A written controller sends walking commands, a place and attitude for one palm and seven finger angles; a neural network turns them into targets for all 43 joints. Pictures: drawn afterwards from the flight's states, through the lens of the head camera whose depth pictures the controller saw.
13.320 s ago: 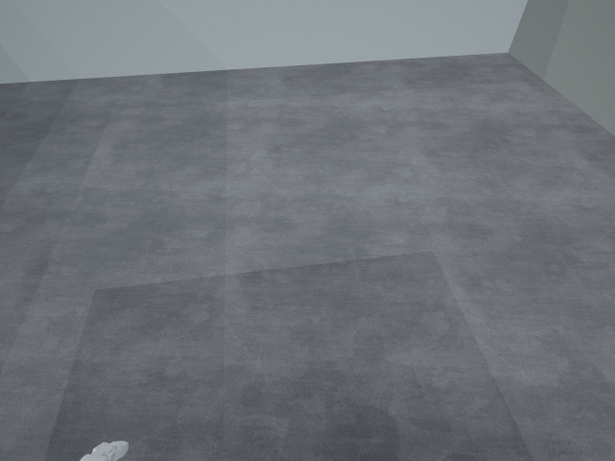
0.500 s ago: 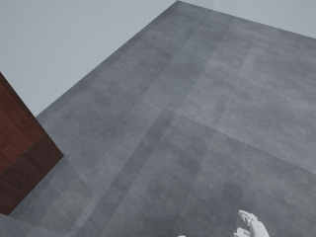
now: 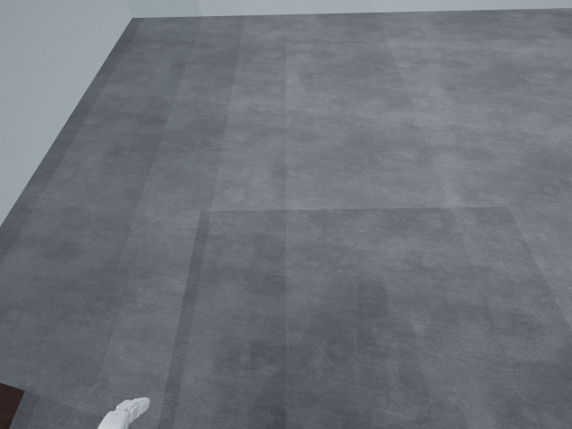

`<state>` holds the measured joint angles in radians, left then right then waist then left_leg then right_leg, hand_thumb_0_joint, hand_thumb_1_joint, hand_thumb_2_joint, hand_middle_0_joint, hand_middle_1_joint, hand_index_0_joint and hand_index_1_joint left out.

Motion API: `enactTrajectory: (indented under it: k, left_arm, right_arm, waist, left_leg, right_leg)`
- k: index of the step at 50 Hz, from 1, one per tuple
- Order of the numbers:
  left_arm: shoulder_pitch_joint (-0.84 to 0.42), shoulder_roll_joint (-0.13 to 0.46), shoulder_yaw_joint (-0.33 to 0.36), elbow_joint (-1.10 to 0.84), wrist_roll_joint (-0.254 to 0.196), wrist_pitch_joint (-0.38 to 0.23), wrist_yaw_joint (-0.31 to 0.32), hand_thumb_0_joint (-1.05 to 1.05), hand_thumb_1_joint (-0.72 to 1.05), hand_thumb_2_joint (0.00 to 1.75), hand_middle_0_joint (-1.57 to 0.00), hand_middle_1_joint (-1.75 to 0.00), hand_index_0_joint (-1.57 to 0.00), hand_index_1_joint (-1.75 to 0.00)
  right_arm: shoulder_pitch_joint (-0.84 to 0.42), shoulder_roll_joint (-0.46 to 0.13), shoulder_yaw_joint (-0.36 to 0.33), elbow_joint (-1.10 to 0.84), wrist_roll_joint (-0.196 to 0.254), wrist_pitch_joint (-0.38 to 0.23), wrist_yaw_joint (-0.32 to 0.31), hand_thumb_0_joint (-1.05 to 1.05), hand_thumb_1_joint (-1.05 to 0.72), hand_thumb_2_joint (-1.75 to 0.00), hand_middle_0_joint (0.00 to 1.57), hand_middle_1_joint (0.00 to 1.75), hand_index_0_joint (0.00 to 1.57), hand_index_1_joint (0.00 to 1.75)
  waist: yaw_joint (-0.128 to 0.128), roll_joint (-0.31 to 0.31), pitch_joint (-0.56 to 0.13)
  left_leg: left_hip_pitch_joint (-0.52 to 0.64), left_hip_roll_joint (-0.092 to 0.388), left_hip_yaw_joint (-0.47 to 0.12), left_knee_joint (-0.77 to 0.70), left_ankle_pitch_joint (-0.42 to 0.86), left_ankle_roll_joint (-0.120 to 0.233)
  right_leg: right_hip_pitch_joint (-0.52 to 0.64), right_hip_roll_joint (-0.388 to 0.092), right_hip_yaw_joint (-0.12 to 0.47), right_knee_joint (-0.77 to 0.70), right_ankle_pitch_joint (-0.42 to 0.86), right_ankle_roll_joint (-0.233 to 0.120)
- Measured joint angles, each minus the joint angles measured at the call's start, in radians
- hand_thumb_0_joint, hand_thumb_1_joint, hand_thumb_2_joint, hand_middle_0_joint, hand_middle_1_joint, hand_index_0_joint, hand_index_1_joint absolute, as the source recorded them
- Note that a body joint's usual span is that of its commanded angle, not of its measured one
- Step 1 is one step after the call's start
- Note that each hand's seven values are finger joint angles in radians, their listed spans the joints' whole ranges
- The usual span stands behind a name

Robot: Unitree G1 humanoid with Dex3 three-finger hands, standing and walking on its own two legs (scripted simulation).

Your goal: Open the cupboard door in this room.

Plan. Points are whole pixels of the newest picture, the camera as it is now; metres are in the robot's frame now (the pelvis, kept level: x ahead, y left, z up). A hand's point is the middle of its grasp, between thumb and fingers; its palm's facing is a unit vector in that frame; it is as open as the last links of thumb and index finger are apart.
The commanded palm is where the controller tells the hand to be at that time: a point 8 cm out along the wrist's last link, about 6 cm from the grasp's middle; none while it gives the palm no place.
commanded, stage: walk to a spot facing it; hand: left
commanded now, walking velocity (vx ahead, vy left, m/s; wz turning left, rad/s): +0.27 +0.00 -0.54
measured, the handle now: out of the picture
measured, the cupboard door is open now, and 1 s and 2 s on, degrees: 0 0 0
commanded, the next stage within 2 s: turn to face it in 0.38 s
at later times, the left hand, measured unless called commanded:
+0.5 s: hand out of the picture +0.08 +0.16 -0.16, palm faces -0.05 -0.98 -0.18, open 7.4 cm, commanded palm none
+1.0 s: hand (182, 323) +0.31 +0.20 -0.14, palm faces +0.06 -0.97 -0.23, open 7.4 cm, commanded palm none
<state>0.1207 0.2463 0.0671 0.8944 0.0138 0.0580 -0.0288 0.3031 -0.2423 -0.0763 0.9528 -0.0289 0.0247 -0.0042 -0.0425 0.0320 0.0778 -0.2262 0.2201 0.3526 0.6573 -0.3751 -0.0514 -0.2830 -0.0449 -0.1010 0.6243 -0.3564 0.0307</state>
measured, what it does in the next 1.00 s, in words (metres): walks ahead: left foot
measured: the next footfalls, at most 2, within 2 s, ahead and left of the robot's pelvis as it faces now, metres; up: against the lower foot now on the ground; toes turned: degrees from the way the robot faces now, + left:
left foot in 0.56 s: +0.26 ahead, +0.09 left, +0.00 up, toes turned +0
right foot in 1.14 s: +0.22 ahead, -0.15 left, +0.00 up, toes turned +9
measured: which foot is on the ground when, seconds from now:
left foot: down 0.00-0.00, up 0.02-0.54, down 0.56-1.00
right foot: down 0.00-0.58, up 0.60-1.00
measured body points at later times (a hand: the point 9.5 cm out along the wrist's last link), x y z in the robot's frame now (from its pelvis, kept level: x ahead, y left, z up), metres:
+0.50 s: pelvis +0.11 -0.01 +0.02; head +0.12 -0.02 +0.46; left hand +0.09 +0.21 -0.14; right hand +0.17 -0.27 -0.13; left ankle +0.20 +0.10 -0.70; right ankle +0.00 -0.11 -0.72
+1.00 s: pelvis +0.18 +0.00 +0.02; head +0.21 +0.01 +0.47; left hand +0.30 +0.25 -0.12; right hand +0.19 -0.24 -0.13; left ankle +0.22 +0.09 -0.72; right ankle +0.19 -0.16 -0.67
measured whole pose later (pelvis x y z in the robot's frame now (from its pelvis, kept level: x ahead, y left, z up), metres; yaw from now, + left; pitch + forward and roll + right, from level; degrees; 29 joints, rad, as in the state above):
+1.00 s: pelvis +0.18 +0.00 +0.02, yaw +3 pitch +1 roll -1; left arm 0.07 0.21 0.06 0.95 0.01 0.04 0.03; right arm 0.29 -0.18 -0.06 1.02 -0.03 0.02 0.00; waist -0.06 0.00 0.04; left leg -0.29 -0.06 -0.04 0.45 -0.17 0.06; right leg -0.46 -0.06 0.00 0.94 -0.39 0.09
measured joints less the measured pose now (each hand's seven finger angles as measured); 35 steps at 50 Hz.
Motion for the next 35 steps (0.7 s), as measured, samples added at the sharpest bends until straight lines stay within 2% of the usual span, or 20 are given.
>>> enactTrajectory:
  k: [1, 3, 5, 8, 12, 16, 21, 26, 28, 30, 31, 33, 35]
  left_arm:
    - [-0.008, -0.009, -0.004, 0.000, 0.002, -0.016, 0.004, 0.00, 0.91, 0.89, -0.20, -0.30, -0.20, -0.30]
    - [-0.011, -0.026, -0.017, -0.006, -0.005, -0.029, 0.013, 0.00, 0.91, 0.89, -0.20, -0.30, -0.20, -0.30]
    - [0.008, -0.037, -0.021, -0.008, -0.009, -0.035, 0.022, 0.00, 0.91, 0.89, -0.20, -0.30, -0.20, -0.30]
    - [0.051, -0.048, -0.028, 0.010, -0.010, -0.050, 0.028, 0.00, 0.91, 0.89, -0.20, -0.30, -0.20, -0.30]
    - [0.108, -0.064, -0.041, 0.051, -0.008, -0.075, 0.022, 0.00, 0.91, 0.89, -0.20, -0.30, -0.20, -0.30]
    - [0.161, -0.084, -0.048, 0.093, -0.005, -0.095, 0.024, 0.00, 0.90, 0.89, -0.20, -0.30, -0.20, -0.30]
    - [0.225, -0.101, -0.053, 0.150, 0.001, -0.105, 0.034, 0.00, 0.90, 0.89, -0.20, -0.30, -0.20, -0.30]
    - [0.278, -0.103, -0.053, 0.209, 0.005, -0.103, 0.046, 0.00, 0.91, 0.89, -0.20, -0.30, -0.20, -0.30]
    - [0.293, -0.101, -0.052, 0.232, 0.001, -0.099, 0.051, 0.00, 0.91, 0.89, -0.20, -0.30, -0.20, -0.30]
    - [0.280, -0.090, -0.052, 0.254, -0.009, -0.087, 0.056, 0.00, 0.91, 0.89, -0.20, -0.30, -0.20, -0.30]
    - [0.270, -0.087, -0.054, 0.257, -0.011, -0.080, 0.060, 0.00, 0.91, 0.89, -0.20, -0.30, -0.20, -0.30]
    - [0.244, -0.086, -0.054, 0.256, -0.009, -0.067, 0.064, 0.01, 0.91, 0.89, -0.20, -0.30, -0.20, -0.30]
    - [0.201, -0.084, -0.048, 0.242, -0.006, -0.056, 0.061, 0.01, 0.91, 0.89, -0.20, -0.30, -0.20, -0.30]
  right_arm:
    - [0.003, -0.013, -0.004, 0.008, 0.002, 0.009, 0.001, 0.01, -0.91, -0.90, 0.20, 0.30, 0.21, 0.30]
    - [0.000, -0.029, -0.004, 0.021, 0.003, 0.041, -0.001, 0.01, -0.91, -0.90, 0.20, 0.30, 0.20, 0.30]
    - [-0.007, -0.031, -0.003, 0.029, 0.002, 0.057, 0.003, 0.01, -0.91, -0.90, 0.20, 0.30, 0.20, 0.30]
    - [-0.028, -0.026, -0.001, 0.023, -0.007, 0.044, 0.017, 0.01, -0.91, -0.90, 0.20, 0.30, 0.20, 0.30]
    - [-0.054, -0.019, 0.003, 0.006, -0.010, 0.013, 0.023, 0.01, -0.91, -0.90, 0.20, 0.30, 0.20, 0.30]
    - [-0.075, -0.011, 0.006, 0.012, -0.008, 0.004, 0.023, 0.01, -0.91, -0.90, 0.20, 0.30, 0.20, 0.30]
    - [-0.106, 0.006, 0.014, 0.031, -0.003, 0.001, 0.024, 0.01, -0.91, -0.90, 0.20, 0.30, 0.20, 0.30]
    - [-0.148, 0.036, 0.030, 0.039, 0.006, -0.020, 0.024, 0.01, -0.91, -0.90, 0.20, 0.30, 0.20, 0.30]
    - [-0.156, 0.047, 0.039, 0.038, 0.008, -0.043, 0.018, 0.01, -0.91, -0.90, 0.20, 0.30, 0.20, 0.30]
    - [-0.165, 0.067, 0.048, 0.043, 0.006, -0.067, 0.009, 0.01, -0.91, -0.90, 0.20, 0.30, 0.20, 0.30]
    - [-0.165, 0.074, 0.056, 0.043, 0.007, -0.070, 0.006, 0.01, -0.91, -0.90, 0.20, 0.30, 0.20, 0.30]
    - [-0.154, 0.085, 0.064, 0.050, 0.009, -0.067, -0.002, 0.00, -0.91, -0.90, 0.20, 0.30, 0.20, 0.30]
    - [-0.136, 0.092, 0.057, 0.055, 0.013, -0.061, -0.014, 0.00, -0.92, -0.90, 0.20, 0.30, 0.21, 0.30]
  waist:
    - [-0.002, 0.021, 0.002]
    - [-0.008, 0.041, 0.004]
    - [-0.001, 0.035, -0.005]
    - [0.008, 0.020, -0.020]
    - [0.010, 0.014, -0.034]
    - [0.025, 0.016, -0.044]
    - [0.053, 0.009, -0.052]
    - [0.081, -0.016, -0.046]
    - [0.078, -0.027, -0.040]
    - [0.076, -0.061, -0.024]
    - [0.079, -0.067, -0.017]
    - [0.075, -0.062, -0.015]
    - [0.061, -0.051, -0.014]
  left_leg:
    - [-0.034, 0.012, -0.034, 0.081, -0.074, -0.010]
    - [-0.118, -0.023, -0.155, 0.270, -0.171, -0.014]
    - [-0.188, -0.060, -0.222, 0.406, -0.136, -0.013]
    - [-0.261, -0.076, -0.265, 0.462, -0.003, -0.021]
    - [-0.316, -0.078, -0.299, 0.422, 0.107, -0.034]
    - [-0.337, -0.084, -0.316, 0.365, 0.148, -0.038]
    - [-0.312, -0.097, -0.299, 0.242, 0.142, -0.026]
    - [-0.222, -0.129, -0.265, 0.044, 0.115, 0.004]
    - [-0.153, -0.153, -0.252, -0.074, 0.189, 0.028]
    - [-0.139, -0.181, -0.235, -0.053, 0.159, 0.086]
    - [-0.128, -0.185, -0.228, -0.043, 0.138, 0.102]
    - [-0.099, -0.192, -0.225, -0.062, 0.123, 0.118]
    - [-0.076, -0.205, -0.240, -0.104, 0.141, 0.119]
  right_leg:
    - [-0.008, 0.016, -0.002, 0.009, 0.009, -0.025]
    - [-0.010, 0.032, 0.001, 0.035, -0.002, -0.062]
    - [0.017, 0.040, 0.018, -0.005, 0.010, -0.078]
    - [0.071, 0.055, 0.052, -0.105, 0.058, -0.085]
    - [0.133, 0.073, 0.078, -0.205, 0.095, -0.095]
    - [0.185, 0.091, 0.088, -0.256, 0.095, -0.097]
    - [0.241, 0.102, 0.097, -0.287, 0.067, -0.089]
    - [0.287, 0.094, 0.110, -0.273, 0.006, -0.062]
    - [0.287, 0.085, 0.108, -0.211, -0.049, -0.044]
    - [0.213, 0.054, 0.100, 0.002, -0.119, -0.031]
    - [0.163, 0.047, 0.096, 0.130, -0.163, -0.026]
    - [0.074, 0.035, 0.076, 0.305, -0.197, -0.011]
    - [-0.003, 0.017, 0.059, 0.384, -0.180, 0.003]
